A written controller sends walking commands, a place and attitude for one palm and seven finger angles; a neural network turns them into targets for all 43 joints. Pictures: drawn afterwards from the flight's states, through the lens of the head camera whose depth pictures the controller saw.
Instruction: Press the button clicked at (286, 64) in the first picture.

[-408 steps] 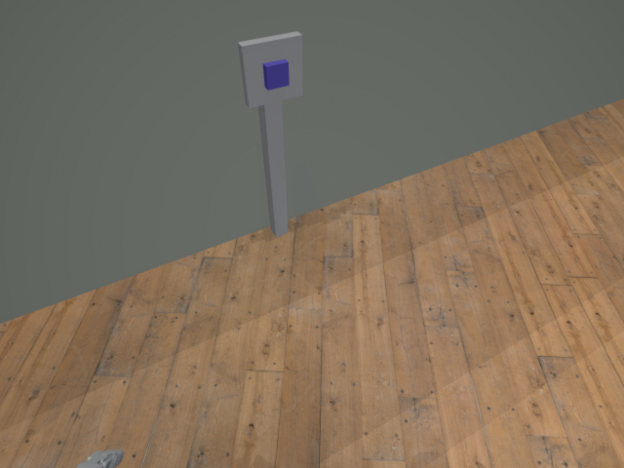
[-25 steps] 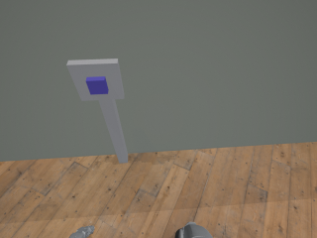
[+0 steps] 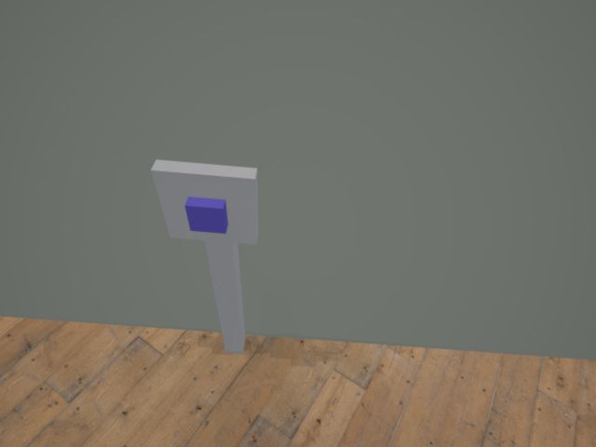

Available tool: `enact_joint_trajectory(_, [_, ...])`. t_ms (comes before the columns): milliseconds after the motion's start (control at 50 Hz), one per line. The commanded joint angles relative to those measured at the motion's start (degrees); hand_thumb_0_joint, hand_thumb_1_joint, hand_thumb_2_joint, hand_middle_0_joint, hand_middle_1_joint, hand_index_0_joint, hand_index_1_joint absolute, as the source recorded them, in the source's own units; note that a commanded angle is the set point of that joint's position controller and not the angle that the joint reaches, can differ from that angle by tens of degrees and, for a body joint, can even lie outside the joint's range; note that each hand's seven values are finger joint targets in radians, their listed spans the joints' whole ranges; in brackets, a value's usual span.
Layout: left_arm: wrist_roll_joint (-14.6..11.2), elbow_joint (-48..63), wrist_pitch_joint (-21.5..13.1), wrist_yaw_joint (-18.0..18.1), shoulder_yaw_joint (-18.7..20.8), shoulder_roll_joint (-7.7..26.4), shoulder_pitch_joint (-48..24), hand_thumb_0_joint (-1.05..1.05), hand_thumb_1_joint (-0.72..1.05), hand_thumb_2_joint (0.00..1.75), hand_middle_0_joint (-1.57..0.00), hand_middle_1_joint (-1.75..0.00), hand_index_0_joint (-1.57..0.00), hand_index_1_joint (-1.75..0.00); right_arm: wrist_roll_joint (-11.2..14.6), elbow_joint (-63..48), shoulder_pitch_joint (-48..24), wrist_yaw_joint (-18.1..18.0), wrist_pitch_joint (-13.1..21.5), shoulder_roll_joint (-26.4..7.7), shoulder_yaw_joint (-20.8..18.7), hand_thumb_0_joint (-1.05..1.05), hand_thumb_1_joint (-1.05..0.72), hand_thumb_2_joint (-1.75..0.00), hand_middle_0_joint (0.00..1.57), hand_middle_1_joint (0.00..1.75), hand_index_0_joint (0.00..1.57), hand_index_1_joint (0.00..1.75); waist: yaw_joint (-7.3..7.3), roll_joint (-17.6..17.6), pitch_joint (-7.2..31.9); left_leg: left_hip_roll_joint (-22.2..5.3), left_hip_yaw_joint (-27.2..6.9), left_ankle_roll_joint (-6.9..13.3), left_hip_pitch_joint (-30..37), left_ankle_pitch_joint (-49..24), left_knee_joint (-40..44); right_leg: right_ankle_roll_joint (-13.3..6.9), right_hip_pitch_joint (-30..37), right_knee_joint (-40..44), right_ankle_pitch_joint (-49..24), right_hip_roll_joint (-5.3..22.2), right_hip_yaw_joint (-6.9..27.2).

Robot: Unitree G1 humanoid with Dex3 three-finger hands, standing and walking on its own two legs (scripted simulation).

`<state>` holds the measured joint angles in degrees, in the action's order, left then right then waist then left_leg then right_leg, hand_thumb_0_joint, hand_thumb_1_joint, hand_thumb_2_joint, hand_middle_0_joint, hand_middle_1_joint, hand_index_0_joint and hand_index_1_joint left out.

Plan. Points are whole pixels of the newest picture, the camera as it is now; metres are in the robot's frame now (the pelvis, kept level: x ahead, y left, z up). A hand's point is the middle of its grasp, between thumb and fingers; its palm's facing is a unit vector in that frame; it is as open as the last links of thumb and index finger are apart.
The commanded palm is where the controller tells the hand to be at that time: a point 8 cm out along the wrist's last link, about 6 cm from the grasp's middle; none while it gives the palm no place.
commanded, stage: come to a stop and stand still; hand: left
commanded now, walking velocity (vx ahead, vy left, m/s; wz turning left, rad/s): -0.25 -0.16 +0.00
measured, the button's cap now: (207, 214) +0.50 +0.22 -0.03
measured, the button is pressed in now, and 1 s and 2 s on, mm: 0 0 0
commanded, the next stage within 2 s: look again from close up in 1.18 s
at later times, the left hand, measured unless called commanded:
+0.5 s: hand out of the picture -0.01 +0.12 -0.16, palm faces +0.00 -0.97 -0.25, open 7.4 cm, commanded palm none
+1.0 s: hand out of the picture -0.10 +0.08 -0.17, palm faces +0.02 -0.99 -0.16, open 7.4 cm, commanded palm none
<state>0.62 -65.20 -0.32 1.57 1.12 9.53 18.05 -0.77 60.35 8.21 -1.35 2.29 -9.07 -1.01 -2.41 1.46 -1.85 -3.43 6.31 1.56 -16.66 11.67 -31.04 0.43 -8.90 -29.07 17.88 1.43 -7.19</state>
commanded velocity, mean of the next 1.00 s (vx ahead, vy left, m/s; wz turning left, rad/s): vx -0.02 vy -0.02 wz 0.00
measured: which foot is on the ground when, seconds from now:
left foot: down 0.00-0.36, up 0.38-0.62, down 0.64-1.00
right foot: up 0.00-0.34, down 0.36-1.00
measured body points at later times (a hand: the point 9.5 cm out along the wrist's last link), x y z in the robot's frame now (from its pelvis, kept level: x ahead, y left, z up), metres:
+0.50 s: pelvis -0.05 -0.06 +0.00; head -0.05 -0.09 +0.45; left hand -0.01 +0.17 -0.14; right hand -0.03 -0.31 -0.16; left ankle -0.01 +0.08 -0.70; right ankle -0.04 -0.17 -0.73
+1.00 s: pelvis -0.08 -0.08 +0.01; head -0.08 -0.08 +0.46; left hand -0.10 +0.13 -0.15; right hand -0.11 -0.28 -0.16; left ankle -0.07 +0.06 -0.73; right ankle -0.04 -0.17 -0.73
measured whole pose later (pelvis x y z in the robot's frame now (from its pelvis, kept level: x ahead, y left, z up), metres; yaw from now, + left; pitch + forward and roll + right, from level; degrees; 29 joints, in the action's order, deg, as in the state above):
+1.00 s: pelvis -0.08 -0.08 +0.01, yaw -2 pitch -2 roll +0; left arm 0.5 -66.1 0.6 1.5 0.4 6.6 18.2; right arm -0.8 65.8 18.6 -1.9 -0.3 -5.7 -0.5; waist -0.1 -0.4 -1.0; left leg -2.5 2.9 -1.5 -8.9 12.8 -23.3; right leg -2.6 -12.7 -23.2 9.2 -0.4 -5.0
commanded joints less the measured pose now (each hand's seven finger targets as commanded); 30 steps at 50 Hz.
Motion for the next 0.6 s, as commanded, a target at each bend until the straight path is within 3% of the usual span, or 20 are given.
enact_joint_trajectory(0, [0.10, 2.66, 1.43, 0.56, 0.79, 4.62, 3.93, 0.00, 0.90, 0.90, -0.20, -0.30, -0.20, -0.30, 0.19, -0.06, 6.18, -1.94, -1.11, -9.23, -1.86, 0.00, -0.90, -0.90, 0.20, 0.30, 0.20, 0.30, 2.44, -13.77, 0.96, -17.61, -15.09, 7.02, 10.25, -42.20, 13.38, 1.66, -9.71, -14.56, 12.20, 2.63, 4.58])
enact_joint_trajectory(60, [0.47, 3.96, 2.03, 0.45, 1.85, 4.94, 3.67, 0.00, 0.90, 0.90, -0.20, -0.30, -0.20, -0.30, 0.07, -1.50, 4.58, -2.28, -1.98, -10.47, -3.18, 0.00, -0.90, -0.90, 0.20, 0.30, 0.20, 0.30, 2.76, -8.98, 4.07, -18.52, -12.37, 9.34, 13.51, -46.51, 9.93, 1.85, -14.87, -25.54, 12.22, 2.54, 6.83])
enact_joint_trajectory(100, [0.62, 5.38, 2.50, 0.39, 2.58, 4.49, 3.07, 0.00, 0.90, 0.90, -0.20, -0.30, -0.20, -0.30, 0.00, -2.41, 4.08, -2.11, -2.45, -10.54, -3.83, 0.00, -0.90, -0.90, 0.20, 0.30, 0.20, 0.30, 3.06, -7.91, 5.85, -17.91, -10.38, 9.26, 13.29, -41.80, 9.65, 2.34, -17.00, -31.12, 10.68, 1.98, 7.30])
enact_joint_trajectory(140, [0.65, 6.91, 2.81, 0.22, 2.86, 3.64, 2.27, 0.00, 0.90, 0.90, -0.20, -0.30, -0.20, -0.30, -0.20, -3.35, 3.19, -1.79, -2.56, -10.12, -4.32, 0.00, -0.90, -0.90, 0.20, 0.30, 0.20, 0.30, 3.00, -7.59, 6.40, -17.37, -9.30, 8.92, 11.05, -36.00, 9.97, 2.62, -16.81, -30.92, 9.99, 2.12, 7.14])
enact_joint_trajectory(200, [0.64, 8.12, 3.05, -0.01, 2.82, 2.37, 2.53, 0.00, 0.90, 0.90, -0.20, -0.30, -0.20, -0.30, -0.45, -4.31, 1.47, -1.07, -2.77, -9.92, -4.64, 0.00, -0.90, -0.90, 0.20, 0.30, 0.20, 0.30, 2.72, -11.97, 6.47, -15.86, -9.01, 7.92, 7.08, -19.42, 12.26, 2.32, -13.81, -24.28, 9.16, 2.39, 5.30])
enact_joint_trajectory(220, [0.77, 8.45, 2.77, -0.12, 2.59, 2.32, 1.74, 0.00, 0.90, 0.90, -0.20, -0.30, -0.20, -0.30, -0.57, -4.24, 1.66, -0.82, -2.86, -9.76, -4.73, 0.00, -0.90, -0.90, 0.20, 0.30, 0.20, 0.30, 3.14, -11.89, 6.12, -15.29, -9.70, 7.57, 5.58, -15.78, 12.61, 2.02, -11.88, -20.02, 9.61, 2.23, 4.39])
enact_joint_trajectory(260, [0.67, 7.98, 2.37, -0.14, 2.40, 1.84, 3.09, 0.00, 0.90, 0.90, -0.20, -0.30, -0.20, -0.30, -0.67, -4.28, 0.83, -0.38, -3.18, -10.03, -4.85, 0.00, -0.90, -0.90, 0.20, 0.30, 0.20, 0.30, 2.57, -13.05, 5.23, -14.47, -10.40, 6.56, 2.30, -5.34, 13.57, 1.43, -7.63, -12.94, 7.61, 1.51, 2.75])
enact_joint_trajectory(280, [0.70, 7.27, 2.14, -0.16, 2.29, 1.96, 4.89, 0.00, 0.90, 0.90, -0.20, -0.30, -0.20, -0.30, -0.54, -4.26, 0.32, -0.21, -3.37, -10.13, -4.89, 0.00, -0.90, -0.90, 0.20, 0.30, 0.20, 0.30, 1.59, -12.93, 4.76, -13.26, -9.86, 5.25, -0.28, 0.53, 12.82, 1.24, -4.32, -7.73, 3.73, 1.30, 2.02])
enact_joint_trajectory(300, [0.81, 6.36, 1.87, -0.13, 2.37, 2.67, 7.18, 0.00, 0.90, 0.90, -0.20, -0.30, -0.20, -0.30, -0.39, -4.37, 0.48, -0.05, -3.65, -9.43, -4.89, 0.00, -0.90, -0.90, 0.20, 0.30, 0.20, 0.30, 0.58, -10.65, 4.28, -10.99, -8.81, 3.26, -3.96, 6.04, 10.84, 1.08, 0.38, -0.47, -1.30, 0.99, 1.20])
enact_joint_trajectory(320, [1.24, 6.33, 1.37, 0.07, 2.53, 5.22, 7.69, 0.00, 0.90, 0.90, -0.20, -0.30, -0.20, -0.30, 0.00, -4.40, 1.42, 0.26, -3.83, -7.18, -4.52, 0.00, -0.90, -0.90, 0.20, 0.30, 0.20, 0.30, 0.32, -2.85, 2.51, -6.60, -6.36, 0.43, -7.56, 9.77, 5.21, 0.45, 2.18, 7.66, -2.68, 3.39, 4.81])
enact_joint_trajectory(340, [1.56, 7.37, 0.72, 0.30, 2.70, 9.14, 5.29, 0.00, 0.90, 0.90, -0.20, -0.30, -0.20, -0.30, 0.42, -5.46, 1.89, 0.60, -4.31, -2.82, -3.63, 0.00, -0.90, -0.90, 0.20, 0.30, 0.20, 0.30, 1.53, 10.32, -0.29, -0.96, -1.62, -3.15, -9.92, 14.36, -3.58, -3.83, -4.07, 15.98, 4.11, 14.55, 18.95])
enact_joint_trajectory(360, [1.24, 9.38, 1.03, 0.28, 2.53, 11.32, 0.54, 0.00, 0.90, 0.90, -0.20, -0.30, -0.20, -0.30, 0.28, -6.67, -0.24, 1.11, -4.76, -2.68, -3.25, 0.00, -0.90, -0.90, 0.20, 0.30, 0.20, 0.30, 1.08, 10.77, -2.21, -0.02, -3.63, -2.84, -6.39, 17.14, -10.26, -7.76, -14.02, 20.61, 12.15, 19.22, 21.77])
enact_joint_trajectory(380, [1.22, 10.05, 0.74, 0.45, 2.84, 11.40, -2.35, 0.00, 0.90, 0.90, -0.20, -0.30, -0.20, -0.30, -0.01, -6.42, -1.30, 1.12, -5.45, -3.48, -3.50, 0.00, -0.90, -0.90, 0.20, 0.30, 0.20, 0.30, 0.93, 14.60, -4.16, -0.13, -5.91, -2.16, -5.66, 16.48, -15.78, -8.17, -19.57, 22.18, 17.59, 17.74, 23.45])
enact_joint_trajectory(400, [1.17, 10.12, 0.68, 0.58, 2.63, 10.31, -4.64, 0.00, 0.90, 0.90, -0.20, -0.30, -0.20, -0.30, -0.18, -5.45, 0.44, 1.01, -5.66, -4.24, -3.49, 0.00, -0.90, -0.90, 0.20, 0.30, 0.20, 0.30, 1.92, 14.18, -5.58, -0.04, -7.27, -1.61, -6.06, 14.02, -19.27, -8.18, -20.30, 21.96, 17.37, 16.44, 22.33])
enact_joint_trajectory(420, [1.15, 10.00, 0.64, 0.67, 2.29, 8.72, -6.93, 0.00, 0.90, 0.90, -0.20, -0.30, -0.20, -0.30, -0.22, -3.62, 3.00, 1.10, -5.33, -4.29, -3.47, 0.00, -0.90, -0.90, 0.20, 0.30, 0.20, 0.30, 3.57, 10.72, -5.32, -0.30, -6.65, -1.57, -4.97, 11.51, -20.28, -7.73, -18.87, 20.02, 11.95, 14.19, 17.92])
enact_joint_trajectory(440, [1.11, 10.12, 0.44, 0.44, 2.12, 8.23, -7.37, 0.00, 0.90, 0.90, -0.20, -0.30, -0.20, -0.30, -0.19, -2.31, 5.58, 1.15, -4.76, -3.70, -3.20, 0.00, -0.90, -0.90, 0.20, 0.30, 0.20, 0.30, 4.18, 8.60, -4.11, 0.13, -5.52, -1.83, -4.72, 10.35, -20.24, -7.20, -15.66, 17.37, 5.48, 12.20, 14.35])
enact_joint_trajectory(520, [0.69, 7.46, -0.26, 0.41, 2.03, 7.08, -2.26, 0.00, 0.90, 0.90, -0.20, -0.30, -0.20, -0.30, 0.04, -0.86, 6.39, 0.43, -3.56, -2.35, -2.14, 0.00, -0.90, -0.90, 0.20, 0.30, 0.20, 0.30, 1.73, 5.63, -1.28, 0.07, -4.22, -2.81, -2.78, 11.38, -8.25, -8.54, -4.99, 12.70, -10.08, 11.59, 12.93])
enact_joint_trajectory(560, [0.16, 5.92, -0.38, 0.54, 1.90, 6.96, -1.52, 0.00, 0.90, 0.90, -0.20, -0.30, -0.20, -0.30, 0.05, 0.74, 9.14, -0.15, -3.00, -1.77, -1.41, 0.00, -0.90, -0.90, 0.20, 0.30, 0.20, 0.30, 2.15, 4.95, 1.38, 0.00, -4.44, -2.92, 2.72, 6.26, 2.51, -7.61, -2.54, 9.90, -14.03, 11.05, 13.25])
enact_joint_trajectory(580, [-0.25, 5.30, -0.41, 0.51, 1.59, 6.30, -1.78, 0.00, 0.90, 0.90, -0.20, -0.30, -0.20, -0.30, 0.09, 2.07, 11.04, -0.41, -2.51, -2.04, -1.10, 0.00, -0.90, -0.90, 0.20, 0.30, 0.20, 0.30, 2.78, 2.93, 1.83, -0.57, -5.69, -2.48, 7.40, -0.21, 7.77, -5.85, -4.57, 8.79, -13.15, 9.86, 12.28])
